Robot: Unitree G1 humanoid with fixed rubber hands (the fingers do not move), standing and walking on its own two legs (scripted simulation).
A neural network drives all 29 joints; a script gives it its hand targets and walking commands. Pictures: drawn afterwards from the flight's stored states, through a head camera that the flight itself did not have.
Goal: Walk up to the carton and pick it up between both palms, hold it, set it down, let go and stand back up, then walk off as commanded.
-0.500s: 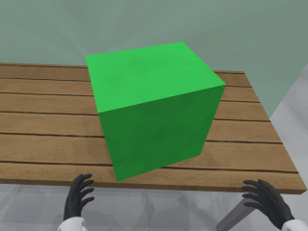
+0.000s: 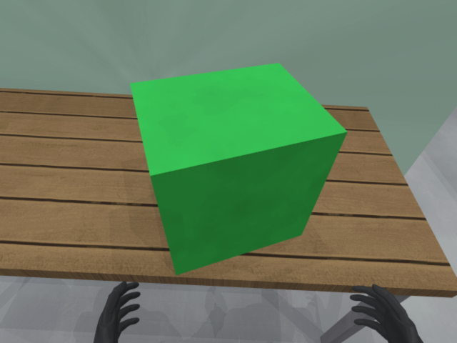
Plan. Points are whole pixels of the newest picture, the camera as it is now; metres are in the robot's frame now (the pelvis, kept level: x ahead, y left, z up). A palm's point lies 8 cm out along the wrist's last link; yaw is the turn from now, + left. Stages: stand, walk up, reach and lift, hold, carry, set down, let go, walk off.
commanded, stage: set down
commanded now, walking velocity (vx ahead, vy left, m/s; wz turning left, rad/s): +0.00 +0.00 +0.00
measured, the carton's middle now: (227, 169) +0.43 +0.02 +0.08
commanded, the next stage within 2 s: let go in 0.68 s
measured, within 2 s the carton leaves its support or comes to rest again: neither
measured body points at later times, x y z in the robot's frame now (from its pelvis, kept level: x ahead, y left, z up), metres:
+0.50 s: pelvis +0.00 +0.00 +0.00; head +0.01 +0.00 +0.45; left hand +0.15 +0.21 -0.06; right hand +0.19 -0.23 -0.07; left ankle -0.05 +0.13 -0.75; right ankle +0.04 -0.12 -0.75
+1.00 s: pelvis +0.01 +0.01 +0.00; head +0.03 +0.02 +0.45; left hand +0.15 +0.23 -0.09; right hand +0.18 -0.21 -0.10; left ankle -0.05 +0.13 -0.75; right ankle +0.04 -0.12 -0.75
